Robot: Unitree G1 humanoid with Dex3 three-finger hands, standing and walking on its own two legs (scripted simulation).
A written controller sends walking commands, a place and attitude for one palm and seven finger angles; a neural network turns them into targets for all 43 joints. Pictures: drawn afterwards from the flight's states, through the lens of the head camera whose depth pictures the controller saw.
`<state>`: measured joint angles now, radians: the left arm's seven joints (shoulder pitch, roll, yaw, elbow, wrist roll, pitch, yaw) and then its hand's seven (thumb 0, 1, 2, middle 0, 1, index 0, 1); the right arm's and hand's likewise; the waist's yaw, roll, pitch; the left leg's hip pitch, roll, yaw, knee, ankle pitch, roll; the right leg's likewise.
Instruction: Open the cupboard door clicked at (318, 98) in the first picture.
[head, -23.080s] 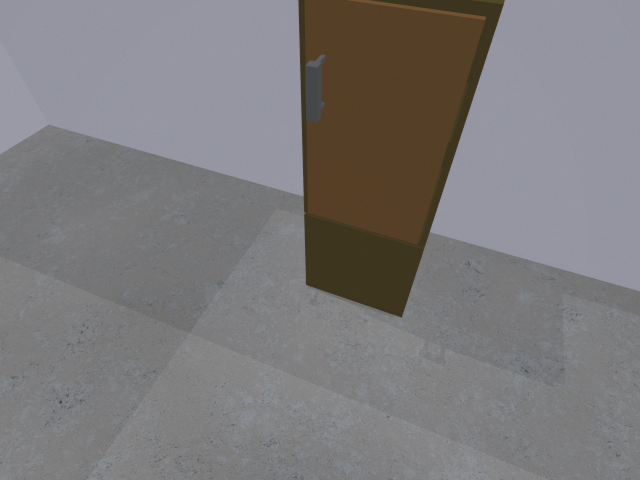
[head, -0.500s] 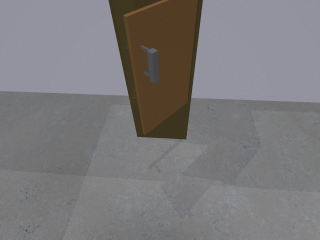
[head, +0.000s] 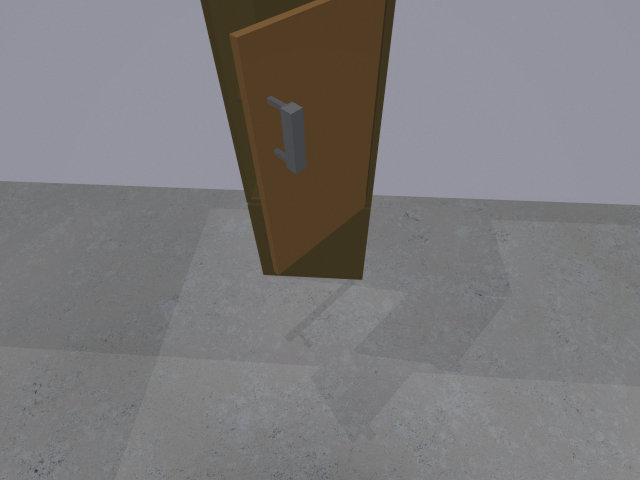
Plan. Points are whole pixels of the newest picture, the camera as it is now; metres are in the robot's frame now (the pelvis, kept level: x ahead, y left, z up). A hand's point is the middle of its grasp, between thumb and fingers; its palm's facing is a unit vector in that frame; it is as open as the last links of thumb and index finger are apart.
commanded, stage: look to check the result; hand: left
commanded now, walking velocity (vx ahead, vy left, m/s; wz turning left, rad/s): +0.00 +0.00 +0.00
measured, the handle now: (285, 134) +0.64 +0.10 +0.07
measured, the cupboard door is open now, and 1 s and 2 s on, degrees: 49 49 49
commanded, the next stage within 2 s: walk to a spot facing it in 0.44 s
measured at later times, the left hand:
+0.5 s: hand out of the picture +0.08 +0.22 -0.16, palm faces -0.01 -0.95 -0.31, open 7.4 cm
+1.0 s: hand out of the picture +0.09 +0.18 -0.18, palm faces -0.15 -0.95 -0.26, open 7.4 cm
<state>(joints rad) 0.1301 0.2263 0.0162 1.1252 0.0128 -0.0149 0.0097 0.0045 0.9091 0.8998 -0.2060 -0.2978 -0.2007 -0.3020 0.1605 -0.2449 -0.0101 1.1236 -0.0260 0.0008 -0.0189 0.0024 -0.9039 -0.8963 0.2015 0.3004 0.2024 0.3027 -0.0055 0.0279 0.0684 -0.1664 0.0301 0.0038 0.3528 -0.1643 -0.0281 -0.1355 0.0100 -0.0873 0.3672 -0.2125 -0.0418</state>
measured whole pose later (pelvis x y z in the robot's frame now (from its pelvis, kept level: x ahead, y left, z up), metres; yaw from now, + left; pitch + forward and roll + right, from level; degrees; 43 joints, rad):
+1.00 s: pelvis +0.00 -0.01 -0.02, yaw -11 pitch +0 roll +2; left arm 0.16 0.21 0.06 1.00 0.02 0.07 -0.02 0.01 0.91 0.90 -0.20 -0.30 -0.20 -0.30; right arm 0.21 -0.20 -0.04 1.01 -0.04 0.03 -0.04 0.00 -0.90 -0.90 0.20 0.30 0.20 0.30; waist 0.01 0.01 0.12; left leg -0.22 0.10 0.18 0.54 -0.30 -0.05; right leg -0.34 0.03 -0.01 0.78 -0.46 -0.03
